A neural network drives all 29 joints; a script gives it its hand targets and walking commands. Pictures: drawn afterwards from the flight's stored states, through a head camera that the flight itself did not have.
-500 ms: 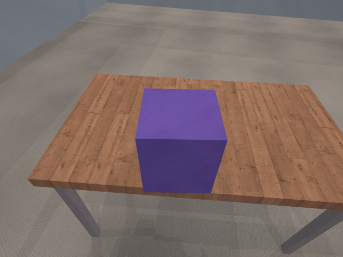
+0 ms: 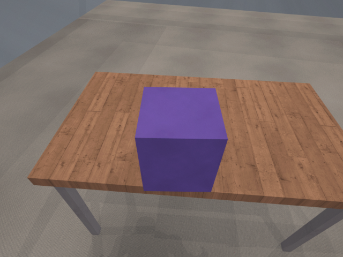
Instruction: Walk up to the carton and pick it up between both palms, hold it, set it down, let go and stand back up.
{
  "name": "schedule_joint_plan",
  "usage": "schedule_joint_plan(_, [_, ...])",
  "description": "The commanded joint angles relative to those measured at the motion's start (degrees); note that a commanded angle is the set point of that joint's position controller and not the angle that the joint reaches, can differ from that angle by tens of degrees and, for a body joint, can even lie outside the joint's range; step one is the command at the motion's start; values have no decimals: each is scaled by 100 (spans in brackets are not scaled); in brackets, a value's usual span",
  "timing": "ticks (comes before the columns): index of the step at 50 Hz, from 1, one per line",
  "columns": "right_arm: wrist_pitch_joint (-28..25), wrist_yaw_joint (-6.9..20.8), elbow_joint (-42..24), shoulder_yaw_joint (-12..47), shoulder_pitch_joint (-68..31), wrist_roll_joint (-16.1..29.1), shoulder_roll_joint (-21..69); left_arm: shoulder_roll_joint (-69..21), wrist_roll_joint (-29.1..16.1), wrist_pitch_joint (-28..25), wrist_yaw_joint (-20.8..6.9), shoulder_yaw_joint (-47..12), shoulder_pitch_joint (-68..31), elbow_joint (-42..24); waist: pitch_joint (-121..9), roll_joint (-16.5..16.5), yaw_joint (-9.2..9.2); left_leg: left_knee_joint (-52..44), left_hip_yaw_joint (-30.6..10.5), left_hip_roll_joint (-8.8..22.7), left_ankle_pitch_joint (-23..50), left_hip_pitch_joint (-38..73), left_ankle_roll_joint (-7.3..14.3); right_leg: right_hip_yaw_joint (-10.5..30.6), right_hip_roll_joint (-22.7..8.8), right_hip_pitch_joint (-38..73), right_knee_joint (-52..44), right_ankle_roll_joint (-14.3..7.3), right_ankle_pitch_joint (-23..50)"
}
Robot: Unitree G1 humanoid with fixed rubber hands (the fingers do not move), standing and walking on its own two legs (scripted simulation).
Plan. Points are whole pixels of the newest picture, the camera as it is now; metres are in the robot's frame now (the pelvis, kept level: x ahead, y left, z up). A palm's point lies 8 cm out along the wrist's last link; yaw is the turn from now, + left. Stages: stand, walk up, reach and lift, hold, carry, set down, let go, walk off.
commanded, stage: stand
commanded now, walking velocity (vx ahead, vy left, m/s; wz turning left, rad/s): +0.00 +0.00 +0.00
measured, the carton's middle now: (178, 141) +0.46 -0.02 +0.00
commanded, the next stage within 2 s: none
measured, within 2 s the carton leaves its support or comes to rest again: neither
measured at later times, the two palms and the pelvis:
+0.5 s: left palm out of the picture +0.03 +0.29 -0.12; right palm out of the picture +0.07 -0.26 -0.13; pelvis +0.00 +0.00 +0.00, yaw +0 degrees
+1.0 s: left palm out of the picture +0.04 +0.29 -0.12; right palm out of the picture +0.07 -0.26 -0.13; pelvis +0.00 +0.00 +0.00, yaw +0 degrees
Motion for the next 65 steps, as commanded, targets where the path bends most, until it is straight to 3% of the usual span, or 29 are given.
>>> schedule_joint_plan(1, [-88,-44,-206,-351,-426,-341,-1503,1326,-18,-153,44,93,-384,-214,157,268,-109,-596,-692,730,688,444,199,863,-998,-503,-744,-36,638])
schedule_joint_plan(65, [-62,-32,-127,-340,-571,-332,-1484,1298,-22,-139,59,71,-452,-197,92,254,-119,-622,-665,729,765,550,173,855,-1002,-468,-743,-7,742])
